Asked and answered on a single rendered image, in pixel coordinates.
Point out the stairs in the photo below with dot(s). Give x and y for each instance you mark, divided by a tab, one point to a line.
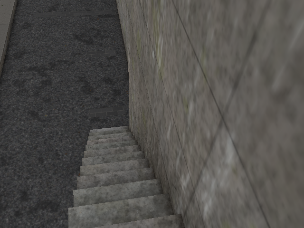
117	188

